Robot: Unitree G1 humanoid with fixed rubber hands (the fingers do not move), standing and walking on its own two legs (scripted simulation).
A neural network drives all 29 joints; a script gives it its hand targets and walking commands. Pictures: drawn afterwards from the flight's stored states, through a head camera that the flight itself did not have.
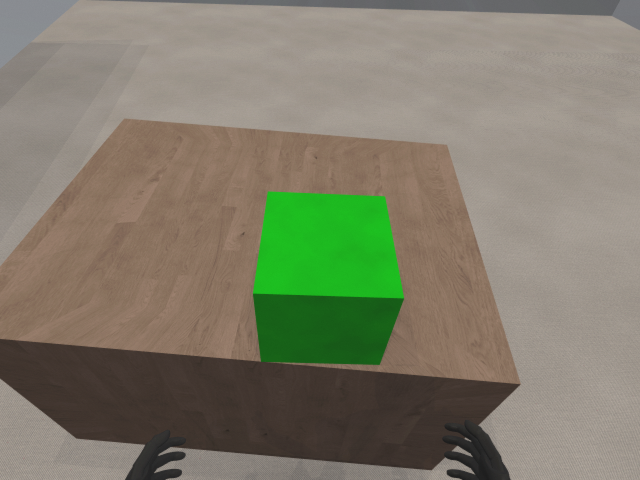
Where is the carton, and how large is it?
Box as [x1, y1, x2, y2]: [253, 191, 403, 364]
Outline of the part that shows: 268,191 253,289 261,361 379,364 403,299 384,196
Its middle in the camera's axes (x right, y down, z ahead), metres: +0.01 +0.07 +0.69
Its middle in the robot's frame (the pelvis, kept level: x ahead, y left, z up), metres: +0.47 +0.00 -0.07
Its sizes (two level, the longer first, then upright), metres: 0.224 0.213 0.207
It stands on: a pedestal, 0.60 m high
